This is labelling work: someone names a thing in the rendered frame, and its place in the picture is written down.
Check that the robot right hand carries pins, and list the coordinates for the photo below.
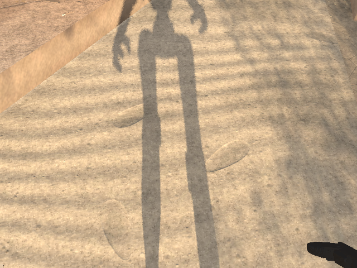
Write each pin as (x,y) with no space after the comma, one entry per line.
(341,253)

